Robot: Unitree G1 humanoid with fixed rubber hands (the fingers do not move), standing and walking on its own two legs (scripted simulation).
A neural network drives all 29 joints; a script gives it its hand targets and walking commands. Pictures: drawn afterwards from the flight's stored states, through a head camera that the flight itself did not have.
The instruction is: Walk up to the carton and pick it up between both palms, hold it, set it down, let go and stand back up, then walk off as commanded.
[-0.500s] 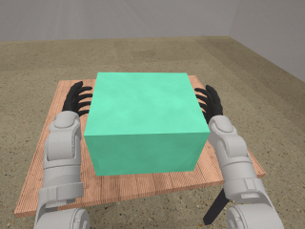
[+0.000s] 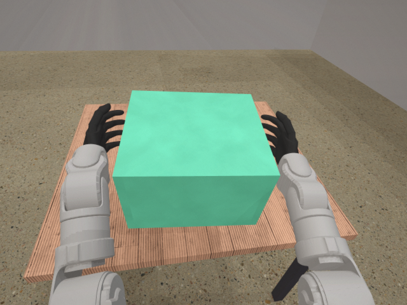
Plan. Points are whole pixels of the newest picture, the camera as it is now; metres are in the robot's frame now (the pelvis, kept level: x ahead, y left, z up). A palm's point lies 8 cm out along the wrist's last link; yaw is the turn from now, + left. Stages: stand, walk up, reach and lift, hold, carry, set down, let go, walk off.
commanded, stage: set down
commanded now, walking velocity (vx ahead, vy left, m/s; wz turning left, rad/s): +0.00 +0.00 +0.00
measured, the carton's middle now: (193, 157) +0.39 +0.02 +0.12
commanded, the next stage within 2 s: none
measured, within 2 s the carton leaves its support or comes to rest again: neither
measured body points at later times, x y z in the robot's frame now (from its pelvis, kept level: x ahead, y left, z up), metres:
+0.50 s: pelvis +0.03 +0.00 +0.00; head +0.01 +0.03 +0.45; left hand +0.40 +0.21 +0.13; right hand +0.39 -0.15 +0.11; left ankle +0.04 +0.12 -0.75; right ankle +0.00 -0.12 -0.75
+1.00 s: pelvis +0.02 +0.01 +0.00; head +0.01 +0.04 +0.45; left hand +0.41 +0.22 +0.11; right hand +0.40 -0.14 +0.10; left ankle +0.04 +0.12 -0.75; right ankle +0.00 -0.12 -0.75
